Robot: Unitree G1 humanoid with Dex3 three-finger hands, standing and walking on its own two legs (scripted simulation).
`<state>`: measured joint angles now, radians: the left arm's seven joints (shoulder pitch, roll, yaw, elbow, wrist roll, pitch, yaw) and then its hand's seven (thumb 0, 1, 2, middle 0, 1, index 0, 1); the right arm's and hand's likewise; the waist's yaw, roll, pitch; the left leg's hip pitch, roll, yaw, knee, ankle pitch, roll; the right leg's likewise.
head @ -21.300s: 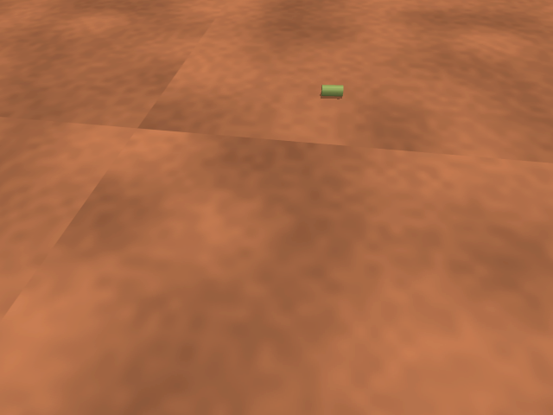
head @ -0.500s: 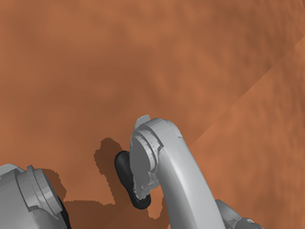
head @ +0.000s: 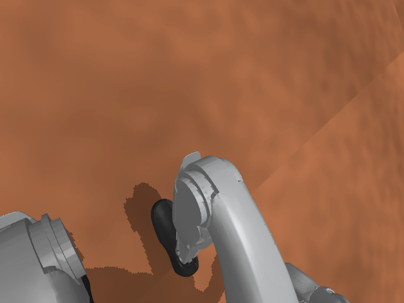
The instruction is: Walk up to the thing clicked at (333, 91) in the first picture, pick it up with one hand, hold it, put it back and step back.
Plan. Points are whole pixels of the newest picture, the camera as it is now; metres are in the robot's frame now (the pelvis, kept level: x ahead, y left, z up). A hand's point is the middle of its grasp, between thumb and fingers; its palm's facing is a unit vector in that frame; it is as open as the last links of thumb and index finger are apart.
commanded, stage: close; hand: left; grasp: from above
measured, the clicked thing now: out of the picture +0.44 +0.38 -0.27
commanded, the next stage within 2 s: settle in 0.96 s
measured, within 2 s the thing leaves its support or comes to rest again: leaves its support in 1.36 s
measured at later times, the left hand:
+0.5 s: hand out of the picture +0.42 +0.38 -0.26, palm faces -0.41 -0.26 -0.87, open 10.0 cm
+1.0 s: hand out of the picture +0.42 +0.38 -0.26, palm faces -0.40 -0.25 -0.88, open 9.8 cm
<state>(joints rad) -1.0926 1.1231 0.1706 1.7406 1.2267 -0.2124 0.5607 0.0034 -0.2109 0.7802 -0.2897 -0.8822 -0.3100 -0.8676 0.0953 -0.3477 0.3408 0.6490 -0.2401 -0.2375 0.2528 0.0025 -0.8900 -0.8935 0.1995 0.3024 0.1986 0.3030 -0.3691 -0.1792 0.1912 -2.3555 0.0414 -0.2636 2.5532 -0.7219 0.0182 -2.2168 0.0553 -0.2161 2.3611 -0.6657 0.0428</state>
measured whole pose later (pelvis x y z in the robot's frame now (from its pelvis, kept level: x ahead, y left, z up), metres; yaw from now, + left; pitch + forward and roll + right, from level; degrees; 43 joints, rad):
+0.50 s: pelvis +0.00 +0.00 +0.00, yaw +0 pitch +28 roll -16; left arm -1.09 1.14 0.18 1.75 1.18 -0.18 0.55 0.00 0.08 0.60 -0.51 -0.72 -0.54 -0.70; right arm 0.09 -0.35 0.34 0.65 -0.24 -0.25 0.25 0.00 -0.89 -0.89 0.20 0.30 0.20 0.30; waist -0.38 -0.17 0.21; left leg -2.35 0.04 -0.26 2.54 -0.72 0.02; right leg -2.21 0.06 -0.22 2.35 -0.66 0.04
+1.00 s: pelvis +0.00 +0.00 +0.00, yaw +0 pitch +27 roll -16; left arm -1.10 1.14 0.18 1.76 1.20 -0.18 0.57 0.01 0.07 0.45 -0.65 -0.59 -0.67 -0.56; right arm 0.09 -0.37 0.34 0.64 -0.24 -0.26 0.25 0.00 -0.89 -0.89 0.20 0.30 0.20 0.30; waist -0.38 -0.17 0.21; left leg -2.36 0.04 -0.26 2.55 -0.72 0.02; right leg -2.22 0.06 -0.22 2.35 -0.66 0.05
